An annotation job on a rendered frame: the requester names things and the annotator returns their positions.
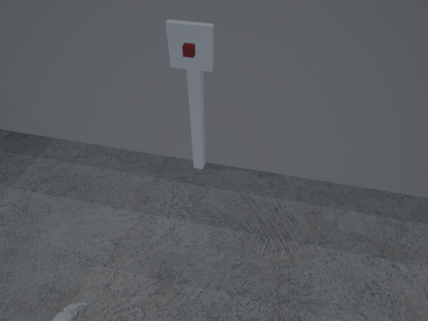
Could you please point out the button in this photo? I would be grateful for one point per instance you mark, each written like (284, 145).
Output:
(188, 50)

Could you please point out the robot left hand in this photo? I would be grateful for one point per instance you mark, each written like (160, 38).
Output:
(72, 312)

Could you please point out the panel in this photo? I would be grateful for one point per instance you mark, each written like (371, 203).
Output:
(202, 35)

